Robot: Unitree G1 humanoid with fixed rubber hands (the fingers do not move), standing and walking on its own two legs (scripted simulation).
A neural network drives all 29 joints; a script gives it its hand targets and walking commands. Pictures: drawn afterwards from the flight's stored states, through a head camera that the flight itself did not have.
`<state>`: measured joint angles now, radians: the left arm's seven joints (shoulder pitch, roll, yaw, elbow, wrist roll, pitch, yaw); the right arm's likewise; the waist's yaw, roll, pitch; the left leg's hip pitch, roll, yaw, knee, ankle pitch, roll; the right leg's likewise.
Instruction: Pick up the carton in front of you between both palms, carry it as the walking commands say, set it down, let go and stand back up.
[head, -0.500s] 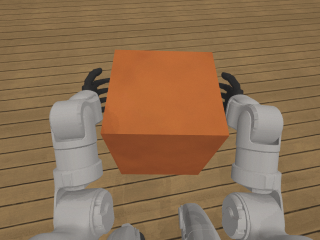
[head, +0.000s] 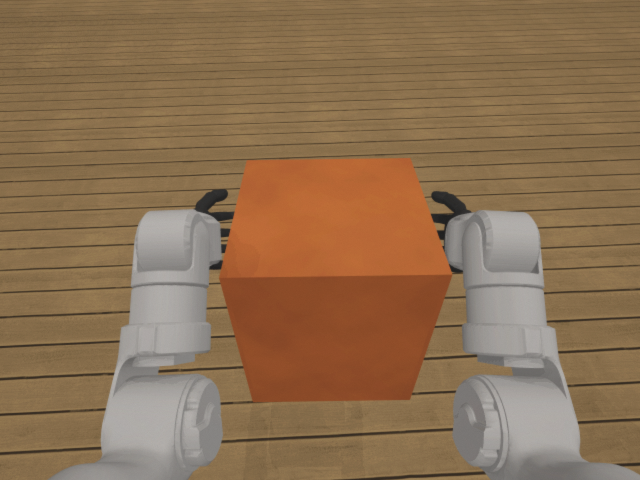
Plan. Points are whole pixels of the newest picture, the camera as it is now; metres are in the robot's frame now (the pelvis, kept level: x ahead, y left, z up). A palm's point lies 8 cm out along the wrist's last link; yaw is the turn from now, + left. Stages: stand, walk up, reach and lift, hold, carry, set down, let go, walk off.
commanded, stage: carry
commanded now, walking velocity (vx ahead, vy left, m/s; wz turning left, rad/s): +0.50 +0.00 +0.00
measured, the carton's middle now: (330, 282) +0.36 +0.01 +0.05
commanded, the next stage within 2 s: none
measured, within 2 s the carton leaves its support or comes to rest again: neither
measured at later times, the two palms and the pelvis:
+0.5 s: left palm (225, 149) +0.62 +0.18 +0.07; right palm (400, 154) +0.60 -0.11 +0.08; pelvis +0.33 +0.05 +0.01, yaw -4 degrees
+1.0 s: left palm (273, 70) +0.91 +0.13 +0.07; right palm (407, 74) +0.91 -0.17 +0.06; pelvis +0.65 -0.02 +0.00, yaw +0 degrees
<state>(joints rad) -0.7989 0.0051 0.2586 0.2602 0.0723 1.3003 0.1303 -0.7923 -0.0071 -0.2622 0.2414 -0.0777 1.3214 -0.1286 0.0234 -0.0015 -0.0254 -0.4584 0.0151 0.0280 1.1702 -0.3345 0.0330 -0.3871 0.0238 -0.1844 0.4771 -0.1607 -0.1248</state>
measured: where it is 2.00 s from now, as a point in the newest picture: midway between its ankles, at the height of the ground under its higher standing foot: (327, 304)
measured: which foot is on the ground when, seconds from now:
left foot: up 0.00-0.36, down 0.38-0.92, up 0.94-1.00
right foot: down 0.00-0.40, up 0.42-0.86, down 0.88-1.00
